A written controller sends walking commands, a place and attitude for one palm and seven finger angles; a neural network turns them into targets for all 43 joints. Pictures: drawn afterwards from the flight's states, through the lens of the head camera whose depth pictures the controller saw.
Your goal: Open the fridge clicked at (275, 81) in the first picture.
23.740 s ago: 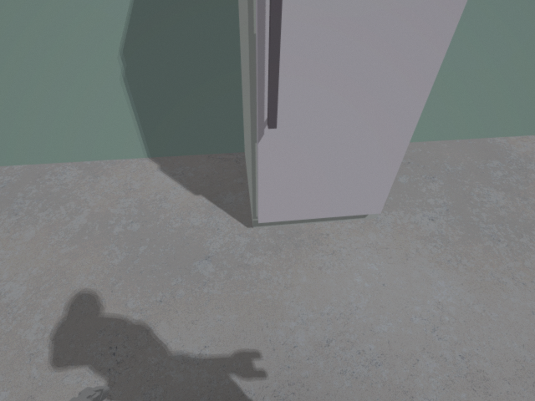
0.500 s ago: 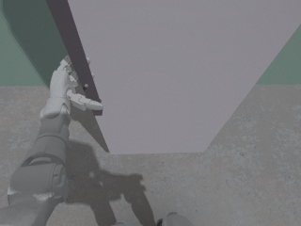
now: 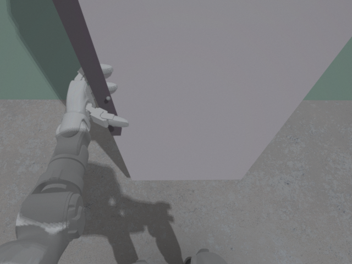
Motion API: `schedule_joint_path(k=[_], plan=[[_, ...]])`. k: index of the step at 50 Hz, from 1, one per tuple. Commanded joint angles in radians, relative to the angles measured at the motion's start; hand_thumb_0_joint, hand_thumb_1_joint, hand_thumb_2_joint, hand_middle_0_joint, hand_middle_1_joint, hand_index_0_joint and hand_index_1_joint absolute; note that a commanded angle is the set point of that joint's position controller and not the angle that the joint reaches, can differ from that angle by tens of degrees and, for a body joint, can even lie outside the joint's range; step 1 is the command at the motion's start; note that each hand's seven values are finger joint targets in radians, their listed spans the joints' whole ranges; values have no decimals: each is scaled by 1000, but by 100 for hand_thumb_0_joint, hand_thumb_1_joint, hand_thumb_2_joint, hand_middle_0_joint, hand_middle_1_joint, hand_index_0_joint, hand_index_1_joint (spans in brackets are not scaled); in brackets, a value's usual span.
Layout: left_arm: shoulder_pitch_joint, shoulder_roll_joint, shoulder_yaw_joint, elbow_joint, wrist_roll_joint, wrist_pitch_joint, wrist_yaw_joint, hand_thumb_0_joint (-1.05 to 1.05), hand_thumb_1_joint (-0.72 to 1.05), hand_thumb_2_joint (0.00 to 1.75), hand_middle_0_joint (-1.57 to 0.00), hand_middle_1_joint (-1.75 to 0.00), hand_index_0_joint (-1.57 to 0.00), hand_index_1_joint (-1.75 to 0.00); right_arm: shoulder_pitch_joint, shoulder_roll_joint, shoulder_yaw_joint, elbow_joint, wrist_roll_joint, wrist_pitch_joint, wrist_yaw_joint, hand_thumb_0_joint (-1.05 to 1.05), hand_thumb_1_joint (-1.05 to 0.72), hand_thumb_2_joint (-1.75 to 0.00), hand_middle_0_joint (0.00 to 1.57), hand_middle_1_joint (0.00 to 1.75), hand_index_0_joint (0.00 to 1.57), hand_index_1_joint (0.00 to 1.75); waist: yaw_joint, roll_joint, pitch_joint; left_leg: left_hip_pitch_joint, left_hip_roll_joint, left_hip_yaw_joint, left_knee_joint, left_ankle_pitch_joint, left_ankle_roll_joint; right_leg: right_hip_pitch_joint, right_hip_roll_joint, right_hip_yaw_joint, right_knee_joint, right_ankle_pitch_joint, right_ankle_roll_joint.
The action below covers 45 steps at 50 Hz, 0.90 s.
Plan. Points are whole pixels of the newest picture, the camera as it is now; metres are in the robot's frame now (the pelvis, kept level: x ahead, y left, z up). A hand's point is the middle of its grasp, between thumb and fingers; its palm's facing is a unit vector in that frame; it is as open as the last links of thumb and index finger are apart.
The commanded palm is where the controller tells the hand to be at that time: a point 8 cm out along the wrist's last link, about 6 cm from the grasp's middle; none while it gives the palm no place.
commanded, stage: slide the fingers in behind the handle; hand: left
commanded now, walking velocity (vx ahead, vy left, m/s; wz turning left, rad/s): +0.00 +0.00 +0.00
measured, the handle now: (98, 73) +0.52 +0.16 +0.12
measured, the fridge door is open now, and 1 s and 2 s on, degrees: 0 0 0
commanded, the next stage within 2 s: grip the handle and tug to test in 0.74 s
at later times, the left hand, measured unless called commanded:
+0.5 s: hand (108, 98) +0.47 +0.14 +0.09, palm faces -0.01 -1.00 -0.03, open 14.0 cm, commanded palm +0.44 +0.18 +0.09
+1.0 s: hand (108, 98) +0.47 +0.14 +0.09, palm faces -0.03 -1.00 -0.01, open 13.5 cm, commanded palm +0.44 +0.18 +0.09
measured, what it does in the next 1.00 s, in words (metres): stands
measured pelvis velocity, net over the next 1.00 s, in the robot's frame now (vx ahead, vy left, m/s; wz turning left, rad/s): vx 0.00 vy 0.01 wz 0.01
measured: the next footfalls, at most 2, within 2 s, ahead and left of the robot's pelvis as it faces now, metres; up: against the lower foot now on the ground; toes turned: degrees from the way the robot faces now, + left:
none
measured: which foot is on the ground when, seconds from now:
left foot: down 0.00-1.00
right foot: down 0.00-1.00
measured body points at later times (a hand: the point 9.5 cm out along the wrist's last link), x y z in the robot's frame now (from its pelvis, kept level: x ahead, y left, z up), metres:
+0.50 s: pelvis +0.00 +0.00 +0.00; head +0.08 +0.00 +0.44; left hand +0.46 +0.20 +0.10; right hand +0.05 -0.26 -0.12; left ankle -0.02 +0.10 -0.70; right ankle +0.03 -0.09 -0.70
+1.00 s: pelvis +0.00 +0.01 +0.00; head +0.08 +0.01 +0.44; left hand +0.46 +0.20 +0.10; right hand +0.05 -0.25 -0.12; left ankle -0.02 +0.10 -0.70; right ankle +0.03 -0.09 -0.70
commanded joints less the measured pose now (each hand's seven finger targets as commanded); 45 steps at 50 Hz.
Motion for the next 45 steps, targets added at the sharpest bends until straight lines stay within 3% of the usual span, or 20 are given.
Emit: schedule_joint_path(k=[1,3,6,9,11,14,15,16,18,24,26,29,30,32,35,40,42,44,45], plan=[[-435,117,-25,-203,-11,-69,-13,0,-50,30,-30,-120,-30,-120,92,-145,-50,-77,3,-25,-10,0,-90,-90,20,30,20,30,-27,5,-380,106,-15,-57,-96,286,-1,302,10,83,-72,317,31],[-443,141,-10,-198,-15,-70,-16,0,-50,30,-30,-120,-30,-120,96,-151,-50,-77,4,-27,-14,0,-90,-90,20,30,20,30,-24,7,-384,96,-18,-58,-95,277,2,316,9,87,-70,315,28],[-445,110,-34,-208,-14,-75,-17,0,-50,30,-30,-120,-30,-120,92,-146,-51,-70,5,-31,-12,0,-90,-90,20,30,20,30,-26,19,-387,107,-17,-61,-94,275,-1,297,8,84,-71,304,28],[-499,69,-74,-202,-15,-75,-14,0,-50,30,-30,-120,-30,-120,97,-146,-50,-58,3,-36,-10,0,-90,-90,20,30,20,30,-50,16,-368,118,-14,-69,-89,278,0,259,10,79,-71,297,31],[-500,88,-61,-198,-12,-76,-10,0,-50,30,-30,-120,-30,-120,101,-149,-52,-55,2,-37,-10,0,-90,-90,20,30,20,30,-49,2,-371,103,-16,-69,-90,258,1,268,8,81,-71,287,32],[-511,48,-93,-201,-11,-78,-9,0,-50,30,-30,-120,-30,-120,101,-146,-55,-49,1,-43,-8,0,-90,-90,20,30,20,30,-52,37,-390,139,-16,-72,-81,278,-2,240,9,79,-68,291,30],[-506,68,-74,-177,-12,-74,-8,0,-50,30,-30,-120,-30,-120,108,-151,-55,-43,1,-41,-8,0,-90,-90,20,30,20,30,-55,-5,-377,119,-15,-75,-83,269,0,248,9,77,-69,286,32],[-506,99,-55,-181,-9,-74,-6,0,-50,30,-30,-120,-30,-120,109,-155,-57,-42,1,-40,-10,0,-90,-90,20,30,20,30,-51,0,-387,110,-16,-71,-81,267,1,259,8,83,-69,289,32],[-536,68,-85,-191,-8,-76,-9,0,-50,30,-30,-120,-30,-120,108,-150,-54,-46,2,-43,-10,0,-90,-90,20,30,20,30,-58,20,-382,117,-19,-75,-83,275,2,254,7,79,-64,295,29],[-492,47,-88,-220,-16,-82,-6,0,-50,30,-30,-120,-30,-120,104,-149,-56,-48,0,-45,-3,0,-90,-90,20,30,20,30,-41,28,-419,169,-14,-83,-80,340,-5,247,12,68,-58,323,27],[-469,84,-59,-194,-15,-77,-7,0,-50,30,-30,-120,-30,-120,102,-152,-55,-47,0,-40,-4,0,-90,-90,20,30,20,30,-35,-5,-394,125,-15,-75,-83,312,-2,271,11,73,-62,321,28],[-519,28,-114,-218,-10,-82,-8,0,-50,30,-30,-120,-30,-120,93,-145,-52,-51,2,-43,-3,0,-90,-90,20,30,20,30,-51,36,-373,154,-13,-86,-87,312,-6,224,11,65,-58,298,26],[-495,39,-95,-196,-10,-80,-5,0,-50,30,-30,-120,-30,-120,94,-147,-54,-47,1,-43,-2,0,-90,-90,20,30,20,30,-41,45,-363,155,-13,-86,-86,308,-9,212,12,64,-59,285,24],[-496,69,-71,-175,-11,-74,2,0,-50,30,-30,-120,-30,-120,101,-153,-55,-45,0,-41,-4,0,-90,-90,20,30,20,30,-47,-15,-356,123,-14,-83,-87,280,-3,230,12,68,-65,276,28],[-505,67,-74,-196,-7,-79,1,0,-50,30,-30,-120,-30,-120,100,-149,-55,-48,1,-41,-5,0,-90,-90,20,30,20,30,-43,23,-389,148,-14,-83,-84,319,-7,235,10,67,-56,301,27],[-483,89,-50,-206,-10,-80,3,0,-50,30,-30,-120,-30,-120,100,-152,-56,-50,0,-40,-5,0,-90,-90,20,30,20,30,-30,11,-401,160,-11,-88,-87,342,-10,245,12,61,-52,309,25],[-484,62,-71,-215,-11,-77,3,0,-50,30,-30,-120,-30,-120,98,-147,-55,-51,0,-40,-4,0,-90,-90,20,30,20,30,-34,21,-402,170,-9,-89,-87,359,-13,237,13,60,-51,317,25],[-459,56,-68,-211,-17,-74,3,0,-41,34,-31,-121,-31,-121,98,-148,-55,-54,0,-40,-2,0,-90,-90,20,30,20,30,-30,13,-400,179,-8,-91,-85,375,-13,235,16,58,-55,322,26],[-461,81,-48,-218,-20,-74,4,0,-36,36,-32,-122,-32,-122,96,-151,-56,-53,0,-39,-3,0,-90,-90,20,30,20,30,-28,0,-395,155,-10,-82,-86,353,-10,252,15,63,-59,322,28]])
